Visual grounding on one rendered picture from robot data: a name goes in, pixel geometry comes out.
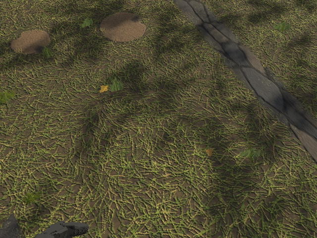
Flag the robot left hand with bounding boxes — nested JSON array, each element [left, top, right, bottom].
[[34, 220, 89, 238]]

